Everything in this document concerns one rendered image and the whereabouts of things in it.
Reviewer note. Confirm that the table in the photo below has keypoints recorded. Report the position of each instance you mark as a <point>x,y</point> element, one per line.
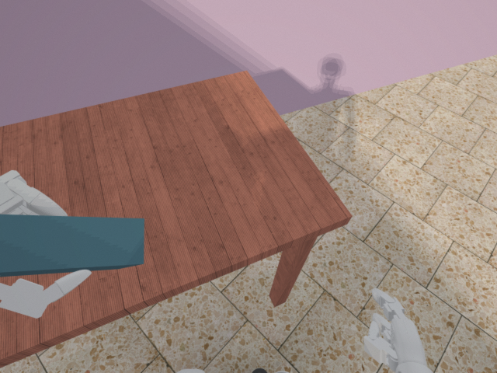
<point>217,175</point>

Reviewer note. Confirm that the sponge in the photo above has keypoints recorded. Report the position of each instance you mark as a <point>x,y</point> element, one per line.
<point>40,244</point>

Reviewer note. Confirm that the right robot hand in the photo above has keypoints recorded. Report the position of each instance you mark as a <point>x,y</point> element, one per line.
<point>401,341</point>

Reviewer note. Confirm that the left robot hand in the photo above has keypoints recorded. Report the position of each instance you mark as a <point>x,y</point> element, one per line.
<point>26,297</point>

